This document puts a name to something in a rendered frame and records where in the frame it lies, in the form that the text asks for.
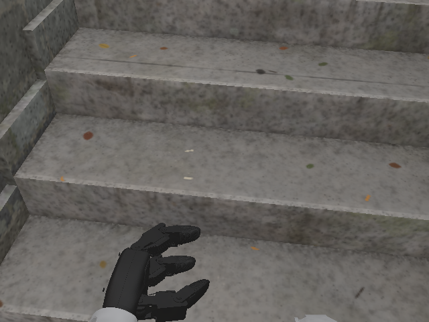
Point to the left robot hand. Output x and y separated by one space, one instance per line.
135 271

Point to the robot left forearm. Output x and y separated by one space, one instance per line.
112 314

